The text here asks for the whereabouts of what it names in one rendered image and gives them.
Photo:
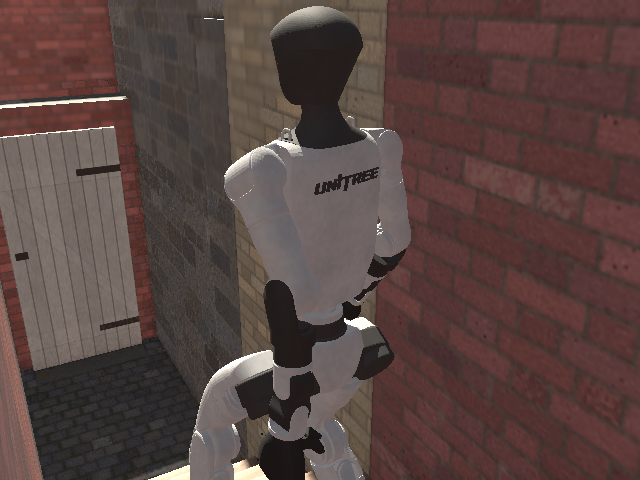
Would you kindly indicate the stairs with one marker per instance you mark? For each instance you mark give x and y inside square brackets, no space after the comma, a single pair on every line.
[247,469]

